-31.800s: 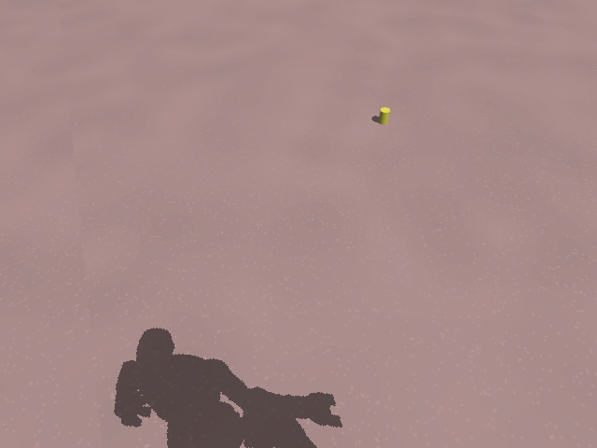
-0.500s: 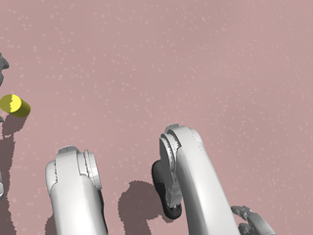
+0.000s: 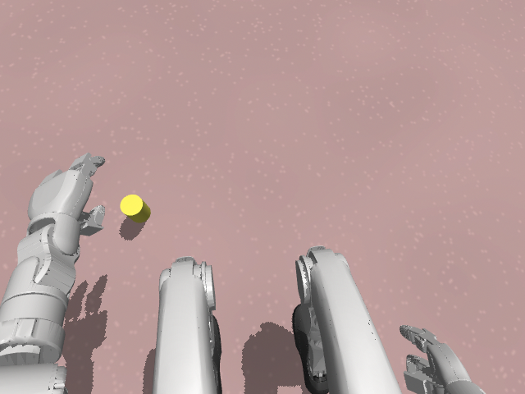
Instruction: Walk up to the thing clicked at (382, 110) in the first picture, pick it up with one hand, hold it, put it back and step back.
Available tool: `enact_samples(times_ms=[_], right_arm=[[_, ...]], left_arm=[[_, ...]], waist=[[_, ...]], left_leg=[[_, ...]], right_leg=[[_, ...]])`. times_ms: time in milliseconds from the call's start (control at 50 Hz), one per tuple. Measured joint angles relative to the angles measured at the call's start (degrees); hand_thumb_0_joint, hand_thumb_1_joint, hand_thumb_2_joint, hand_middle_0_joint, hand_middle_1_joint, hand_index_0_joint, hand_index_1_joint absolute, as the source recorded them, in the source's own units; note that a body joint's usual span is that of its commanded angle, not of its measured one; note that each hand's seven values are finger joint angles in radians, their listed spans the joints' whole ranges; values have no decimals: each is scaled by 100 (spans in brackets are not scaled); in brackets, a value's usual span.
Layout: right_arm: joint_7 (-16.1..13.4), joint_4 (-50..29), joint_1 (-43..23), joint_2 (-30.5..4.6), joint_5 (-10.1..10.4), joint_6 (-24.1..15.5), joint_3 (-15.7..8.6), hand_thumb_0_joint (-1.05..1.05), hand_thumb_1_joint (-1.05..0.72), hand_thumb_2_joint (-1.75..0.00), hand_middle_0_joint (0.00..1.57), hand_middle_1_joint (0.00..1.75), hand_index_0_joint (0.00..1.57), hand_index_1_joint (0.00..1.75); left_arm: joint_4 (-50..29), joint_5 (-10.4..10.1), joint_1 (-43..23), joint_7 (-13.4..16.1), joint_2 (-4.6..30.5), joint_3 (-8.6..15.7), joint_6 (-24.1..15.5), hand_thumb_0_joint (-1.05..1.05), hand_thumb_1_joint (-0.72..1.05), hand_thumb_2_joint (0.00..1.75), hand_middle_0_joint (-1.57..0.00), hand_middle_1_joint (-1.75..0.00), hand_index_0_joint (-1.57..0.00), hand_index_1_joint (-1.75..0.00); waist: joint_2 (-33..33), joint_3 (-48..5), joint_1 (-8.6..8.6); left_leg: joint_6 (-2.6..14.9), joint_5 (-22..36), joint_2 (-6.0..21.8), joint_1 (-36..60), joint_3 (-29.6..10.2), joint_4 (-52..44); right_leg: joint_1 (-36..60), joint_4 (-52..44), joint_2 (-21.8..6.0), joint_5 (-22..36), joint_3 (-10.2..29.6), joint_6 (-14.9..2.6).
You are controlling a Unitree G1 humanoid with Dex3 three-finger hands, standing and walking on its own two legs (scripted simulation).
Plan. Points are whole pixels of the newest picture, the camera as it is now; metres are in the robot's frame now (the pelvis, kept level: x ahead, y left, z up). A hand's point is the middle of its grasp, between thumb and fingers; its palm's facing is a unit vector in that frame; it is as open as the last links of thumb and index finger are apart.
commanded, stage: home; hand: left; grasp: from above
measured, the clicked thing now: (136, 209) +0.48 +0.30 -0.41
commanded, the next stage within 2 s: none
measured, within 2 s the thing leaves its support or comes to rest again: neither
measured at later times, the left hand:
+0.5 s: hand (47, 298) +0.25 +0.22 +0.10, palm faces +0.01 -0.92 -0.39, open 7.4 cm
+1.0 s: hand out of the picture +0.22 +0.19 +0.23, palm faces +0.17 -0.96 -0.20, open 7.4 cm
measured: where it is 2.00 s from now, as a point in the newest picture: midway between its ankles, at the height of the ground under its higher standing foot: (261, 370)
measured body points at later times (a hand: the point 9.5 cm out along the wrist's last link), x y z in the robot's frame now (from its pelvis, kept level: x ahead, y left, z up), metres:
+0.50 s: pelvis +0.04 +0.00 +0.19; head +0.12 +0.02 +0.63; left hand +0.25 +0.26 +0.13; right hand +0.24 -0.22 +0.10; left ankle +0.08 +0.12 -0.41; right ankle +0.09 -0.13 -0.41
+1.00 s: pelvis +0.08 +0.00 +0.27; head +0.09 +0.00 +0.72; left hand +0.21 +0.24 +0.25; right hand +0.27 -0.23 +0.21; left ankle +0.08 +0.12 -0.41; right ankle +0.09 -0.13 -0.41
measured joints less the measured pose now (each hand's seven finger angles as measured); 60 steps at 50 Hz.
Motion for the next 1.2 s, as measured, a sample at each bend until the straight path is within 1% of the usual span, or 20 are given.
enact_samples(times_ms=[80,160,200,300,380,420,500,580,640,720,800,860,940,1060,1200], right_arm=[[-159,-157,-160,-33,106,-52,-97,0,-91,-90,20,30,20,30],[-322,-293,-333,-23,199,-183,-93,0,-91,-90,20,30,20,30],[-402,-344,-395,9,236,-265,-66,0,-91,-90,20,30,20,30],[-591,-423,-479,140,297,-491,57,0,-91,-90,20,30,20,30],[-720,-504,-403,269,320,-627,151,0,-91,-90,20,30,21,30],[-789,-510,-323,325,321,-689,196,1,-91,-90,20,30,21,30],[-943,-506,-84,405,321,-778,283,1,-91,-90,20,30,21,30],[-1121,-508,231,427,329,-858,339,1,-90,-90,20,30,21,30],[-1251,-526,473,410,326,-925,349,1,-90,-90,20,30,21,30],[-1401,-608,762,368,319,-1015,314,1,-90,-90,20,30,21,30],[-1510,-688,919,316,288,-1138,265,1,-90,-90,20,30,21,30],[-1545,-736,932,297,260,-1212,225,1,-90,-90,20,30,21,30],[-1554,-767,854,281,220,-1314,204,1,-90,-90,20,30,21,30],[-1526,-774,676,280,160,-1457,212,1,-90,-90,20,30,21,30],[-1507,-724,613,291,137,-1529,239,1,-90,-90,20,30,21,30]], left_arm=[[-795,-636,740,-124,-254,-69,231,0,67,91,-22,-38,-21,-38],[-1383,-1169,1420,-127,-488,-127,543,1,79,90,-22,-34,-21,-34],[-1653,-1452,1748,-114,-607,-149,737,1,82,90,-21,-32,-21,-33],[-2185,-2240,2462,-26,-909,-197,1153,1,86,90,-21,-31,-21,-31],[-2635,-2869,3005,48,-1139,-232,1471,1,88,90,-21,-30,-21,-30],[-2803,-3148,3227,92,-1257,-239,1612,1,89,90,-21,-30,-21,-30],[-3090,-3568,3648,167,-1467,-219,1880,1,89,90,-21,-30,-21,-30],[-3443,-3962,4088,203,-1660,-149,2166,1,90,90,-21,-30,-20,-30],[-3735,-4213,4440,194,-1804,-98,2348,1,90,90,-20,-30,-20,-30],[-4173,-4426,4935,152,-1930,-89,2562,1,90,90,-20,-30,-20,-30],[-4571,-4512,5353,88,-1990,-113,2662,1,90,90,-20,-30,-20,-30],[-4728,-4492,5546,19,-2003,-136,2685,1,90,90,-20,-30,-20,-30],[-4785,-4457,5640,-67,-1987,-165,2688,1,90,90,-20,-30,-20,-30],[-4613,-4416,5533,-166,-1994,-166,2656,1,90,90,-20,-30,-20,-30],[-4632,-4386,5476,-172,-1991,-183,2628,1,90,90,-20,-29,-20,-30]], waist=[[-88,-42,116],[-127,-36,176],[-136,-53,195],[-127,-61,191],[-94,-42,163],[-77,-24,158],[-34,-12,127],[-2,8,102],[15,16,85],[37,9,87],[69,-15,107],[78,-20,142],[69,8,201],[24,92,266],[-21,182,306]], left_leg=[[-10,101,-15,621,15,-532],[-27,212,-33,1288,19,-1097],[-35,260,-37,1630,24,-1386],[-55,358,-46,2520,49,-2103],[-67,427,-43,3272,75,-2692],[-74,467,-34,3670,90,-3007],[-85,565,-14,4459,111,-3655],[-91,680,10,5249,128,-4304],[-94,776,23,5816,144,-4778],[-92,901,40,6486,175,-5345],[-86,993,42,6967,188,-5741],[-84,1032,35,7206,203,-5920],[-83,1060,16,7388,208,-6036],[-96,1074,-7,7441,193,-6052],[-113,1060,-5,7440,173,-6024]], right_leg=[[628,-530,-35,96,-7,-21],[1304,-1094,-70,201,-25,-44],[1643,-1380,-82,248,-30,-56],[2520,-2074,-111,339,-30,-82],[3256,-2647,-125,406,-22,-101],[3645,-2958,-123,451,-17,-112],[4423,-3609,-116,562,-13,-134],[5211,-4276,-103,695,-11,-151],[5778,-4767,-96,807,-6,-159],[6448,-5356,-87,955,12,-162],[6936,-5772,-89,1060,17,-160],[7169,-5944,-99,1097,27,-159],[7345,-6036,-120,1109,29,-157],[7392,-6016,-141,1093,13,-166],[7393,-5980,-138,1069,-5,-179]])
